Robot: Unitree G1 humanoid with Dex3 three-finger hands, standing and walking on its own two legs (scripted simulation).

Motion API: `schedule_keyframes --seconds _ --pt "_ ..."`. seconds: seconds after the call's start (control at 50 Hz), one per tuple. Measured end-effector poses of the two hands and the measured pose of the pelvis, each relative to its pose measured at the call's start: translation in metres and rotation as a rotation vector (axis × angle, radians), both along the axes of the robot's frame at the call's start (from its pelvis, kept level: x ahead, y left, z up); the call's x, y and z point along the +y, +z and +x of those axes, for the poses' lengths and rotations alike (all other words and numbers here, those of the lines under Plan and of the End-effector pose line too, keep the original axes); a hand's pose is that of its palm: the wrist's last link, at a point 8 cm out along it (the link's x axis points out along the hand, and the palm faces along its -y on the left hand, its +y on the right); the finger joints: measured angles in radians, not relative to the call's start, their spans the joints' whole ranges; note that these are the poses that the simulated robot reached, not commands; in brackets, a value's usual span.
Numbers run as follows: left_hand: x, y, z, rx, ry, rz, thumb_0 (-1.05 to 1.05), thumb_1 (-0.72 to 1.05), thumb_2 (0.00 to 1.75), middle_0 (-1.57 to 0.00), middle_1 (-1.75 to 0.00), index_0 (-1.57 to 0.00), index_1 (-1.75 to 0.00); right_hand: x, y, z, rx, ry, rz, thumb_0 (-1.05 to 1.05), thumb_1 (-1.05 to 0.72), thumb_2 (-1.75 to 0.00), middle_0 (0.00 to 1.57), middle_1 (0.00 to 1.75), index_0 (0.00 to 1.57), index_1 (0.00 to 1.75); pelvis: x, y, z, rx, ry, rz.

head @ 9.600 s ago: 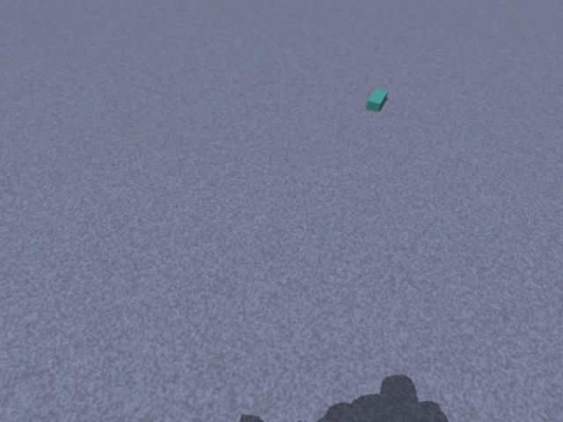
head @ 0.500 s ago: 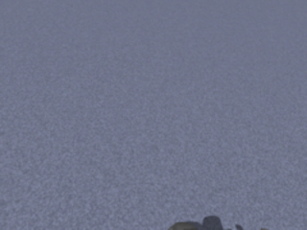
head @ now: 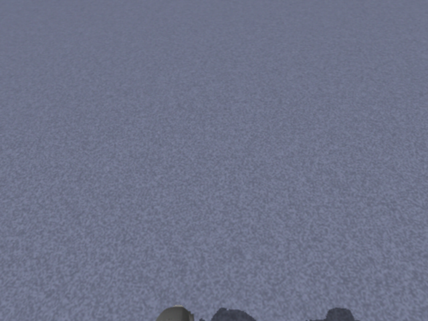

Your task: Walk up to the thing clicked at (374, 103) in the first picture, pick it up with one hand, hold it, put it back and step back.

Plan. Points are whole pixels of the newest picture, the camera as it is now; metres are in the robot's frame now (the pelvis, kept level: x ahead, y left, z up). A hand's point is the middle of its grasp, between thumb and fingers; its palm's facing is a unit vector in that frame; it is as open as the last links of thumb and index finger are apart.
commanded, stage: walk up
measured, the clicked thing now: out of the picture -0.21 -1.18 -0.74
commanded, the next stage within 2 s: none
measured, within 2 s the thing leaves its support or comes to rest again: neither
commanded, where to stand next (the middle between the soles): +0.59 +0.02 m, yaw +2 degrees
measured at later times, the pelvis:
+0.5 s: pelvis +0.21 +0.04 +0.00, yaw +0 degrees
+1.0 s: pelvis +0.44 +0.04 +0.00, yaw -24 degrees
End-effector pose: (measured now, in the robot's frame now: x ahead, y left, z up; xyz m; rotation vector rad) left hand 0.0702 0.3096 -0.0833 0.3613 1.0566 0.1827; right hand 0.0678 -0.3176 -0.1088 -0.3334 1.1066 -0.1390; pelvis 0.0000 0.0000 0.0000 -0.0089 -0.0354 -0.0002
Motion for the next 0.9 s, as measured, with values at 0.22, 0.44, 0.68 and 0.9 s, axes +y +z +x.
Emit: schedule_keyframes --seconds 0.22,0.44,0.68,0.9 --pt "0.053 -0.047 0.044 0.153 0.081 -0.021 0.01 0.90 0.89 -0.21 -0.30 -0.20 -0.30 0.029 0.014 0.132 -0.059 0.055 -0.095 0.01 -0.90 -0.89 0.20 0.30 0.21 0.30 0.037 -0.020 0.105 0.002 0.017 -0.004" --pt "0.047 -0.033 0.165 0.129 -0.008 -0.052 0.01 0.90 0.89 -0.20 -0.30 -0.20 -0.30 0.039 0.030 0.168 -0.029 -0.021 -0.084 0.01 -0.90 -0.89 0.21 0.30 0.21 0.30 0.041 -0.001 0.184 -0.006 -0.005 0.016" --pt "0.012 -0.021 0.310 0.087 -0.102 0.065 0.01 0.90 0.89 -0.21 -0.30 -0.20 -0.30 -0.009 -0.037 0.253 -0.022 -0.170 0.014 0.01 -0.90 -0.89 0.20 0.30 0.21 0.30 0.004 -0.031 0.287 -0.009 -0.141 0.020" --pt "0.001 0.006 0.403 0.179 -0.204 0.092 0.01 0.90 0.89 -0.21 -0.30 -0.21 -0.30 0.012 0.000 0.363 -0.145 -0.219 0.086 0.01 -0.90 -0.89 0.20 0.30 0.21 0.30 0.016 0.003 0.377 0.006 -0.340 0.000"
